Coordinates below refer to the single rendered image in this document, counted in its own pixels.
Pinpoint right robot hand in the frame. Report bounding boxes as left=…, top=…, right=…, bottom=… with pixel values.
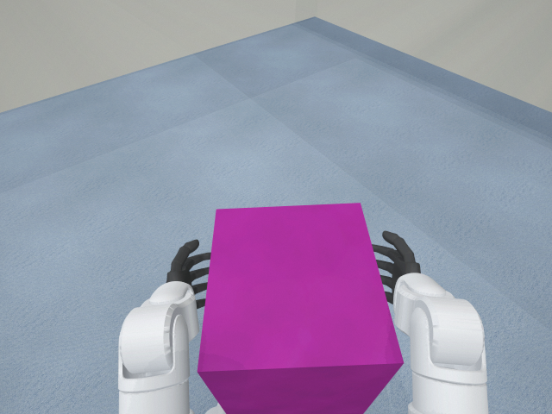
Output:
left=372, top=231, right=421, bottom=304

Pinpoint carton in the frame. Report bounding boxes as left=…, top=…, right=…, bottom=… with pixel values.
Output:
left=198, top=203, right=404, bottom=414

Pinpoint left robot hand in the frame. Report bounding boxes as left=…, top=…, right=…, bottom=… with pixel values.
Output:
left=166, top=240, right=211, bottom=309

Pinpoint left robot forearm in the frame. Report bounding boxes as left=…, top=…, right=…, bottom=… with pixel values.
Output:
left=118, top=281, right=199, bottom=414

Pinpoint right robot forearm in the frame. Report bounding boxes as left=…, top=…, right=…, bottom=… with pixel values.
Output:
left=393, top=273, right=489, bottom=414

